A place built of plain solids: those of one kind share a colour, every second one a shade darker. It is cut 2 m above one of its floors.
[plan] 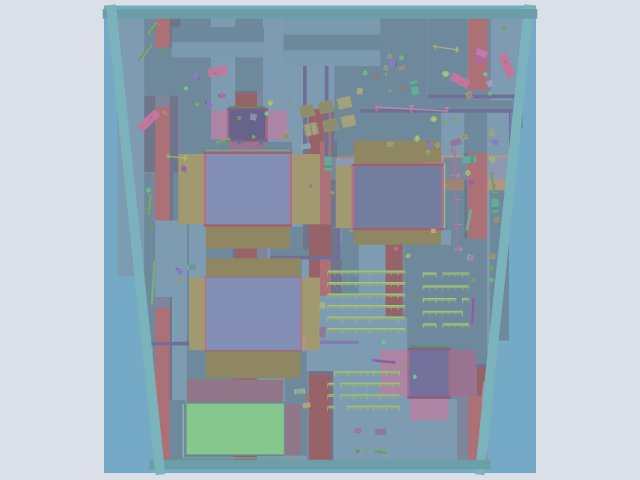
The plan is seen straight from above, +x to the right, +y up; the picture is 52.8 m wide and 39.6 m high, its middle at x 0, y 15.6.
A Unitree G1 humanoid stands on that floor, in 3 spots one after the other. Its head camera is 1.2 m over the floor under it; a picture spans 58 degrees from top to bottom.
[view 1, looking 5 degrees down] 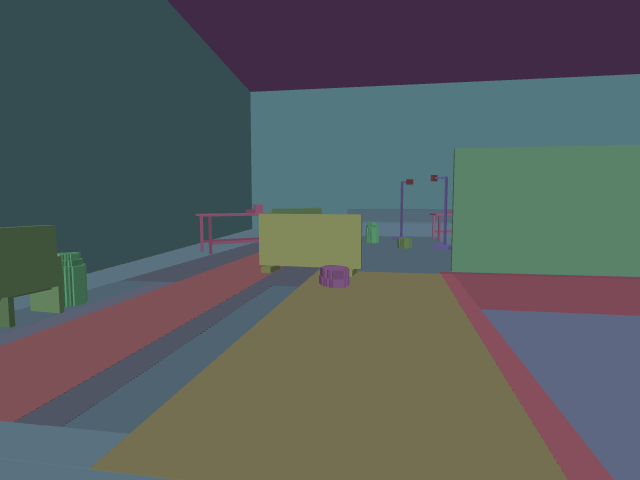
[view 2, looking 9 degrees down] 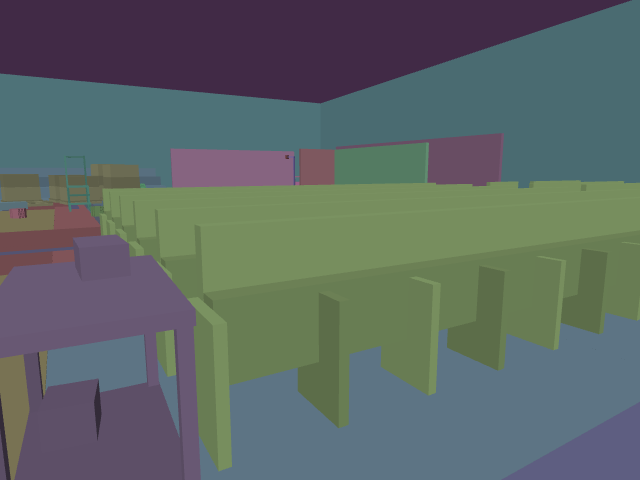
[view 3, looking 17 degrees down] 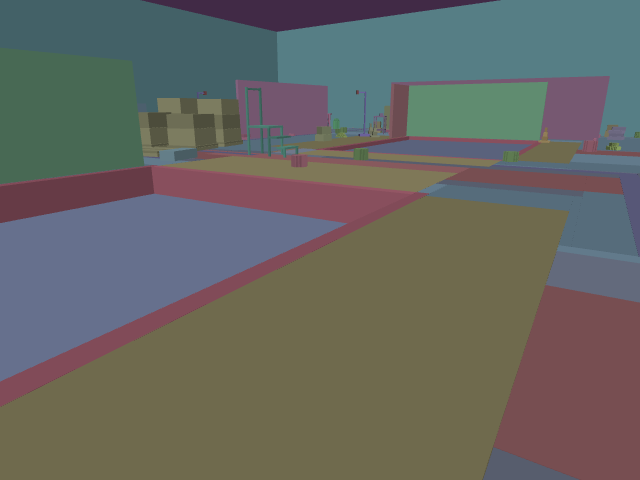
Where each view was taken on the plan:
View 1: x -10.35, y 15.25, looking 100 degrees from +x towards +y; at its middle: barrier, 7.26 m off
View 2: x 0.15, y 6.35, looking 59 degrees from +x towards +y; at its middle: seatrow_rows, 2.23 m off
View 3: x -8.45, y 14.75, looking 32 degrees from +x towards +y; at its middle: floor_band_bay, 4.11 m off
